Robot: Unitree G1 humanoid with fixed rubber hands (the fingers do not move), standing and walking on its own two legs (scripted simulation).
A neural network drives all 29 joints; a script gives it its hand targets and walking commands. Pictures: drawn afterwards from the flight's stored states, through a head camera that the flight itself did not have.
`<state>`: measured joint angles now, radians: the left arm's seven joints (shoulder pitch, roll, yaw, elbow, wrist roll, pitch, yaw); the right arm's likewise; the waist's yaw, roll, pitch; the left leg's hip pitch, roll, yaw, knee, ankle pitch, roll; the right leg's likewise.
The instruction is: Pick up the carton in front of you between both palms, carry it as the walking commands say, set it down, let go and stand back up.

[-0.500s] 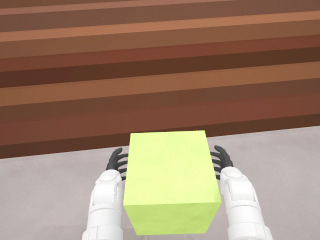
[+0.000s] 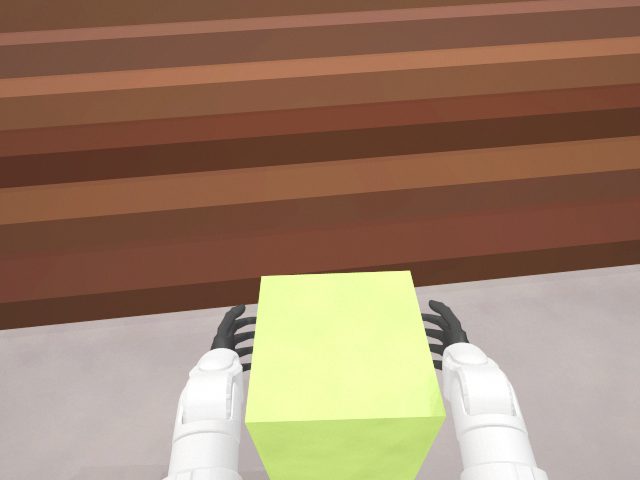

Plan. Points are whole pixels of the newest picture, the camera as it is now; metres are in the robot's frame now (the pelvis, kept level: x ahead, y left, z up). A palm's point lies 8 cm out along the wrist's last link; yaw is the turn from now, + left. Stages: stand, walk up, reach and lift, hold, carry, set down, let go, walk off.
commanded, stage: reach and lift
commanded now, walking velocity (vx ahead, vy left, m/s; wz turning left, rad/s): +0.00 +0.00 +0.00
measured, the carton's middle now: (339, 381) +0.29 +0.00 -0.04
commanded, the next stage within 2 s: hold in 0.02 s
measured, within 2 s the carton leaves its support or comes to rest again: neither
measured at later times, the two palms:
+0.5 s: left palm (219, 352) +0.29 +0.15 +0.06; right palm (456, 346) +0.28 -0.15 +0.05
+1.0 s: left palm (214, 252) +0.45 +0.19 +0.08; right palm (406, 241) +0.46 -0.11 +0.08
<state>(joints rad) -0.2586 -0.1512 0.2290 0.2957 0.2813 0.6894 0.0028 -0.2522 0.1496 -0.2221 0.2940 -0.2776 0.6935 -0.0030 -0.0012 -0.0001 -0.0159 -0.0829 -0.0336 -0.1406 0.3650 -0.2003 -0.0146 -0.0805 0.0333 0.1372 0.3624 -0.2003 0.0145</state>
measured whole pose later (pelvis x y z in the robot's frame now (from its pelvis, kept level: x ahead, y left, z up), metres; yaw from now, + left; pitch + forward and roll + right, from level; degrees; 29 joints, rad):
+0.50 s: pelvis +0.00 +0.00 -0.01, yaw +0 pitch -1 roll +0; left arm -0.26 -0.15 0.20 0.19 0.26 0.79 0.01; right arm -0.25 0.15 -0.21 0.18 -0.25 0.79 -0.01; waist 0.00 0.00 -0.10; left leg -0.23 0.00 -0.06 0.53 -0.38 -0.02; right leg -0.21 0.00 0.07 0.48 -0.31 0.02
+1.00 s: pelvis +0.19 +0.03 -0.02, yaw -1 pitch +5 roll +1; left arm -0.15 -0.13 0.13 -0.37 0.10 1.22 0.10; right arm -0.18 0.14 -0.09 -0.31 -0.10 1.20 -0.09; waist 0.02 -0.05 -0.15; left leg -0.36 0.01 0.22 0.55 -0.26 0.06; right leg -0.22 -0.11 -0.11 0.71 -0.47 0.03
